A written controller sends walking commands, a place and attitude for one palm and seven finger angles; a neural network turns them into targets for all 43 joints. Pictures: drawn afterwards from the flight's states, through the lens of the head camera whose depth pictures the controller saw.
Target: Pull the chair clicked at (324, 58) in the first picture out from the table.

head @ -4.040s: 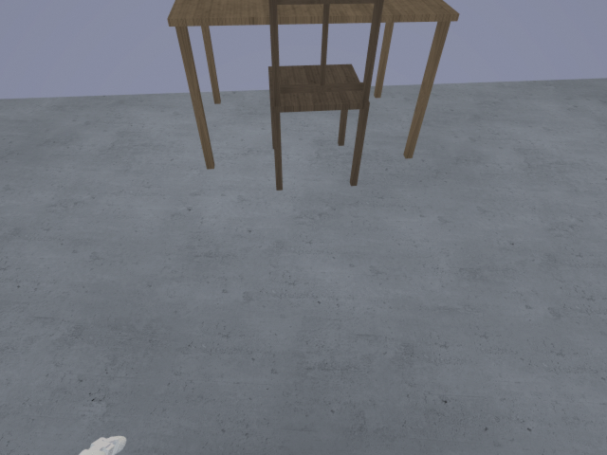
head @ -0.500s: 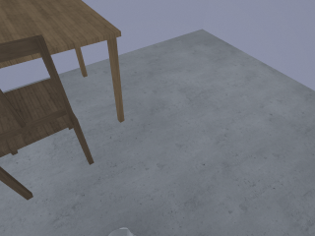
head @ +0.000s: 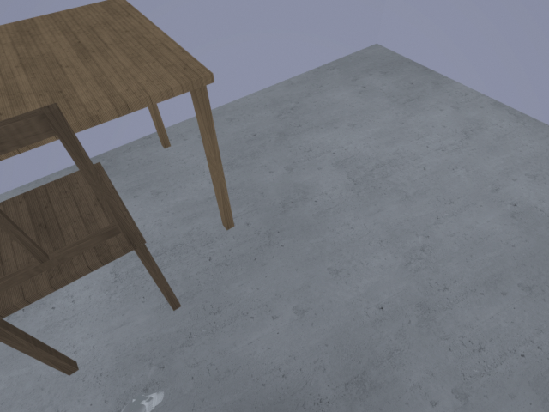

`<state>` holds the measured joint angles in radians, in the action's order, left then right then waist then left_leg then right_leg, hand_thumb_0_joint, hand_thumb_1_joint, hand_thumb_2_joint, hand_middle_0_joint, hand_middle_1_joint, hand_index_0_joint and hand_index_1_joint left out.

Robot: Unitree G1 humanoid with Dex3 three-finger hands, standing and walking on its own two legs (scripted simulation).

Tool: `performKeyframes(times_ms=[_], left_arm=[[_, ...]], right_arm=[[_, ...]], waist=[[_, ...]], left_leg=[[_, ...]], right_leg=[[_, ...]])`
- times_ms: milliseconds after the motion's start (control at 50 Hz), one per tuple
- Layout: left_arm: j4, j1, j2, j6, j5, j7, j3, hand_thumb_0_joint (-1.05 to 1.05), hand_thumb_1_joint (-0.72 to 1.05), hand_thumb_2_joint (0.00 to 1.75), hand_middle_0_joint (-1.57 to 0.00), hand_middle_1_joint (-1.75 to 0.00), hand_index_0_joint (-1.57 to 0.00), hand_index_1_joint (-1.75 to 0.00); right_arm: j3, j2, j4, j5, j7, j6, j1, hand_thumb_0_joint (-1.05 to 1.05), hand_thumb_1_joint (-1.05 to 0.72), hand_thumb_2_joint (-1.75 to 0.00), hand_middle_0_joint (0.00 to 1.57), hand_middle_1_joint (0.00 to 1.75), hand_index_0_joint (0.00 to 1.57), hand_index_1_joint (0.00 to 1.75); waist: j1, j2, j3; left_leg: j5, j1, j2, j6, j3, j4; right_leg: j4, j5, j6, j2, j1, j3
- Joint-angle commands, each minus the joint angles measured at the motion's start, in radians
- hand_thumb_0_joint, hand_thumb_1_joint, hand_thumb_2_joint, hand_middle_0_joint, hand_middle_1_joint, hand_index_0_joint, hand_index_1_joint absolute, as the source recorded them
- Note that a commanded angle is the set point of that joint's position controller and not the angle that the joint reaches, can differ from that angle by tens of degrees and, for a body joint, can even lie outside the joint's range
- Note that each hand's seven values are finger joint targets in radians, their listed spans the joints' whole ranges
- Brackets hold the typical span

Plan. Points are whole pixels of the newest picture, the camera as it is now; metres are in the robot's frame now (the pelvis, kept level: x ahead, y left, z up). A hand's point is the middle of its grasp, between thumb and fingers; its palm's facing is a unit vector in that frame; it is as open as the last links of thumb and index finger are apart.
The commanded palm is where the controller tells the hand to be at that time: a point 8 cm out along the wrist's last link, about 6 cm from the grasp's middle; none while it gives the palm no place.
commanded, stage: turn to face it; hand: left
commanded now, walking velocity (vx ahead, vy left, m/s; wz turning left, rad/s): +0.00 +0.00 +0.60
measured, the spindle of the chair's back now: (4, 222) +0.49 +0.57 -0.06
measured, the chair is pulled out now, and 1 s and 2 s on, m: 0.00 0.00 0.00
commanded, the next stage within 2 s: take the last steps up to it in 0.98 s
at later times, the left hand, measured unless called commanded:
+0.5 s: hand out of the picture -0.06 +0.23 -0.19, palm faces +0.40 -0.88 -0.26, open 7.3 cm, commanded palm none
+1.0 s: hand out of the picture +0.01 +0.22 -0.14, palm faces +0.51 -0.81 -0.29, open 7.3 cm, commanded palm none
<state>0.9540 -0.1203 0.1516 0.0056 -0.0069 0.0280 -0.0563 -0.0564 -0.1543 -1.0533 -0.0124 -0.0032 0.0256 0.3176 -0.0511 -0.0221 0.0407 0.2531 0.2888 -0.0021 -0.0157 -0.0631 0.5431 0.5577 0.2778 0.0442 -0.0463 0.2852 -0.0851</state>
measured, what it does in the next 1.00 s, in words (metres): steps on the spot, turning left: left foot, then right foot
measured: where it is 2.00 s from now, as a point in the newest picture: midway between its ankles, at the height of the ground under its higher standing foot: outside the picture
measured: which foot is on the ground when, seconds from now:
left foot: down 0.00-0.00, up 0.02-0.46, down 0.48-0.98, up 1.00-1.00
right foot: down 0.00-0.48, up 0.50-0.96, down 0.98-1.00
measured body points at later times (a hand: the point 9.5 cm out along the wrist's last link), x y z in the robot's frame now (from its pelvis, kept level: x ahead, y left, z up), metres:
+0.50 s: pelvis +0.00 +0.01 -0.01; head +0.03 +0.05 +0.43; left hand -0.08 +0.27 -0.17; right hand +0.22 -0.19 -0.13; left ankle -0.03 +0.11 -0.74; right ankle +0.02 -0.11 -0.72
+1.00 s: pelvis +0.01 -0.01 +0.00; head +0.05 -0.02 +0.45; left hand -0.02 +0.26 -0.12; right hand +0.17 -0.20 -0.16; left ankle -0.03 +0.11 -0.73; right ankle +0.05 -0.10 -0.73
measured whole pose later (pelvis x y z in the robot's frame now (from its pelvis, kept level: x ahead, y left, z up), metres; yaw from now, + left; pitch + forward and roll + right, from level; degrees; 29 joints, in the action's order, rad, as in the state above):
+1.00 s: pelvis +0.01 -0.01 +0.00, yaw +31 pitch +0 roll +2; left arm 0.90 -0.14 0.19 0.03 -0.01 0.03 -0.04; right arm -0.04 -0.21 -0.96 -0.01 0.00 0.05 0.23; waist -0.03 -0.04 0.06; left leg 0.24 0.30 -0.04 -0.01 0.04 0.55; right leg 0.57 0.32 0.01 -0.02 0.25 -0.05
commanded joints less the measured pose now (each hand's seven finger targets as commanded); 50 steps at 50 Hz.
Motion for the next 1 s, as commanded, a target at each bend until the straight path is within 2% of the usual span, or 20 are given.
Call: performKeyframes(times_ms=[0, 40, 80, 220, 340, 400, 420, 440, 460, 480, 520, 540, 580, 640, 820, 880, 920, 940, 960, 980], left_arm=[[-0.045, -0.192, 0.254, -0.018, -0.014, 0.016, -0.047, 0.00, 0.90, 0.90, -0.20, -0.30, -0.20, -0.30], [-0.077, -0.058, 0.183, -0.016, -0.010, 0.022, -0.037, 0.00, 0.90, 0.90, -0.20, -0.30, -0.20, -0.30], [-0.087, -0.036, 0.145, -0.021, -0.007, 0.016, -0.019, 0.00, 0.90, 0.90, -0.20, -0.30, -0.20, -0.30], [-0.074, -0.138, 0.186, -0.016, -0.017, 0.013, -0.029, 0.00, 0.90, 0.90, -0.20, -0.30, -0.20, -0.30], [-0.073, -0.155, 0.245, 0.000, -0.026, 0.004, -0.042, 0.00, 0.90, 0.90, -0.20, -0.30, -0.20, -0.30], [-0.073, -0.155, 0.268, 0.006, -0.021, -0.003, -0.050, 0.00, 0.90, 0.90, -0.20, -0.30, -0.20, -0.30], [-0.074, -0.150, 0.268, 0.008, -0.014, -0.007, -0.052, 0.00, 0.90, 0.90, -0.20, -0.30, -0.20, -0.30], [-0.092, -0.147, 0.244, 0.012, -0.009, -0.011, -0.048, 0.00, 0.90, 0.90, -0.20, -0.30, -0.20, -0.30], [-0.150, -0.090, 0.172, 0.013, -0.001, -0.018, -0.028, 0.00, 0.90, 0.90, -0.20, -0.30, -0.20, -0.30], [-0.168, -0.036, 0.195, 0.026, -0.011, -0.011, -0.022, 0.00, 0.90, 0.90, -0.20, -0.30, -0.20, -0.30], [-0.139, -0.031, 0.187, 0.035, -0.012, -0.007, -0.031, 0.00, 0.90, 0.90, -0.20, -0.30, -0.20, -0.30], [-0.121, -0.050, 0.200, 0.034, -0.011, -0.014, -0.034, 0.00, 0.90, 0.90, -0.20, -0.30, -0.20, -0.30], [-0.091, -0.100, 0.196, 0.033, -0.012, -0.020, -0.034, 0.00, 0.90, 0.90, -0.20, -0.30, -0.20, -0.30], [-0.080, -0.111, 0.194, 0.033, -0.010, -0.018, -0.031, 0.00, 0.90, 0.90, -0.20, -0.30, -0.20, -0.30], [-0.115, -0.029, 0.150, 0.031, -0.002, -0.003, -0.014, 0.00, 0.90, 0.90, -0.20, -0.30, -0.20, -0.30], [-0.104, -0.071, 0.142, 0.021, 0.003, 0.000, -0.011, 0.00, 0.90, 0.90, -0.20, -0.30, -0.20, -0.30], [-0.087, -0.128, 0.148, 0.008, 0.005, 0.005, -0.014, 0.00, 0.90, 0.90, -0.20, -0.30, -0.20, -0.30], [-0.080, -0.151, 0.186, -0.002, -0.001, 0.010, -0.018, 0.00, 0.90, 0.90, -0.20, -0.30, -0.20, -0.30], [-0.077, -0.164, 0.260, -0.014, -0.015, 0.016, -0.032, 0.00, 0.90, 0.90, -0.20, -0.30, -0.20, -0.30], [-0.094, -0.159, 0.304, -0.011, -0.016, 0.013, -0.035, 0.00, 0.90, 0.90, -0.20, -0.30, -0.20, -0.30]], right_arm=[[-0.044, -0.116, 0.136, -0.003, -0.002, -0.002, -0.051, 0.00, -0.90, -0.90, 0.20, 0.30, 0.20, 0.30], [-0.049, -0.106, 0.112, -0.006, 0.007, 0.023, -0.033, 0.00, -0.90, -0.90, 0.20, 0.30, 0.20, 0.30], [-0.046, -0.099, 0.096, -0.011, 0.016, 0.029, -0.021, 0.00, -0.90, -0.90, 0.20, 0.30, 0.20, 0.30], [-0.037, -0.109, 0.155, -0.009, 0.025, 0.037, -0.155, 0.00, -0.90, -0.90, 0.20, 0.30, 0.20, 0.30], [-0.023, -0.118, 0.209, -0.003, 0.034, 0.026, -0.227, 0.00, -0.90, -0.90, 0.20, 0.30, 0.20, 0.30], [-0.023, -0.148, 0.221, -0.005, 0.032, 0.016, -0.201, 0.00, -0.90, -0.90, 0.20, 0.30, 0.20, 0.30], [-0.030, -0.175, 0.212, -0.008, 0.031, 0.009, -0.158, 0.00, -0.90, -0.90, 0.20, 0.30, 0.20, 0.30], [-0.051, -0.252, 0.201, -0.011, 0.028, -0.001, -0.078, 0.00, -0.90, -0.90, 0.20, 0.30, 0.20, 0.30], [-0.078, -0.376, 0.195, -0.010, 0.018, -0.009, -0.006, 0.00, -0.90, -0.90, 0.20, 0.30, 0.20, 0.30], [-0.073, -0.387, 0.164, -0.001, 0.011, -0.003, 0.036, 0.00, -0.90, -0.90, 0.20, 0.30, 0.20, 0.30], [-0.059, -0.326, 0.190, -0.007, -0.004, -0.006, -0.084, 0.00, -0.90, -0.90, 0.20, 0.30, 0.20, 0.30], [-0.047, -0.296, 0.212, -0.007, -0.006, -0.007, -0.152, 0.00, -0.90, -0.90, 0.20, 0.30, 0.20, 0.30], [-0.035, -0.271, 0.222, -0.005, -0.007, -0.015, -0.184, 0.00, -0.90, -0.90, 0.20, 0.30, 0.20, 0.30], [-0.031, -0.261, 0.212, 0.000, -0.009, -0.019, -0.148, 0.00, -0.90, -0.90, 0.20, 0.30, 0.20, 0.30], [-0.033, -0.243, 0.179, -0.015, -0.008, -0.003, -0.090, 0.00, -0.90, -0.90, 0.20, 0.30, 0.20, 0.30], [-0.033, -0.241, 0.172, -0.015, -0.006, -0.002, -0.100, 0.00, -0.90, -0.90, 0.20, 0.30, 0.20, 0.30], [-0.032, -0.224, 0.170, -0.006, -0.004, -0.002, -0.118, 0.00, -0.90, -0.90, 0.20, 0.30, 0.20, 0.30], [-0.027, -0.194, 0.166, 0.003, 0.001, -0.004, -0.114, 0.00, -0.90, -0.90, 0.20, 0.30, 0.20, 0.30], [-0.017, -0.130, 0.177, 0.010, 0.005, -0.005, -0.095, 0.00, -0.90, -0.90, 0.20, 0.30, 0.20, 0.30], [-0.022, -0.142, 0.198, 0.006, 0.001, 0.003, -0.118, 0.00, -0.90, -0.90, 0.20, 0.30, 0.20, 0.30]], waist=[[0.099, 0.260, -0.105], [0.031, 0.214, -0.030], [0.017, 0.173, -0.008], [0.070, 0.185, -0.017], [0.094, 0.233, -0.037], [0.076, 0.201, -0.078], [0.046, 0.150, -0.108], [-0.001, -0.032, -0.164], [-0.049, -0.340, -0.164], [-0.051, -0.221, -0.184], [-0.011, -0.226, -0.110], [0.016, -0.181, -0.085], [0.043, -0.123, -0.089], [0.040, -0.091, -0.123], [0.014, -0.115, -0.070], [0.034, -0.122, -0.091], [0.069, -0.092, -0.114], [0.080, -0.011, -0.124], [0.076, 0.228, -0.128], [0.088, 0.287, -0.094]], left_leg=[[0.358, 0.279, 0.012, 0.048, 0.061, 0.490], [0.239, 0.288, 0.054, 0.061, 0.078, 0.645], [0.140, 0.301, 0.064, 0.077, 0.055, 0.697], [0.142, 0.293, 0.079, 0.102, 0.000, 0.523], [0.167, 0.162, 0.069, 0.072, -0.064, 0.272], [0.093, 0.049, 0.054, 0.051, -0.096, 0.100], [0.002, -0.058, 0.051, 0.040, -0.087, -0.015], [-0.205, -0.250, 0.154, -0.013, 0.075, -0.125], [-0.632, -0.356, 0.427, -0.159, 0.437, -0.182], [-0.722, -0.331, 0.472, -0.225, 0.417, -0.166], [-0.477, -0.214, 0.358, -0.186, 0.327, -0.188], [-0.420, -0.165, 0.312, -0.161, 0.278, -0.192], [-0.440, -0.167, 0.247, -0.133, 0.222, -0.198], [-0.494, -0.212, 0.224, -0.139, 0.213, -0.202], [-0.362, -0.159, 0.241, -0.181, 0.336, -0.214], [-0.420, -0.123, 0.218, -0.165, 0.350, -0.177], [-0.368, -0.048, 0.177, -0.118, 0.328, -0.115], [-0.247, 0.040, 0.127, -0.066, 0.292, -0.050], [0.035, 0.197, -0.003, 0.012, 0.143, 0.123], [0.315, 0.216, -0.047, 0.034, 0.106, 0.309]], right_leg=[[-0.269, -0.398, -0.191, -0.470, -0.205, 0.323], [-0.288, -0.274, -0.160, -0.373, -0.098, 0.201], [-0.254, -0.333, -0.132, -0.299, -0.101, 0.064], [-0.219, -0.416, -0.157, -0.326, -0.199, -0.030], [-0.152, -0.428, -0.153, -0.356, -0.189, -0.080], [-0.054, -0.428, -0.117, -0.355, -0.182, -0.124], [0.042, -0.405, -0.084, -0.334, -0.140, -0.150], [0.243, -0.248, -0.023, -0.271, 0.021, -0.176], [0.485, 0.378, 0.061, -0.121, 0.310, -0.152], [0.585, 0.414, 0.046, -0.106, 0.325, -0.012], [0.629, 0.284, 0.040, -0.112, 0.327, 0.039], [0.638, 0.205, 0.041, -0.108, 0.313, 0.057], [0.629, 0.119, 0.048, -0.086, 0.277, 0.053], [0.576, 0.084, 0.053, -0.069, 0.257, 0.062], [0.281, 0.175, 0.033, -0.022, 0.144, 0.066], [0.130, 0.129, 0.016, 0.013, 0.034, 0.054], [-0.087, -0.040, 0.011, 0.013, -0.122, 0.048], [-0.207, -0.130, -0.001, -0.043, -0.240, 0.106], [-0.268, -0.230, -0.073, -0.267, -0.332, 0.329], [-0.284, -0.354, -0.185, -0.421, -0.207, 0.417]])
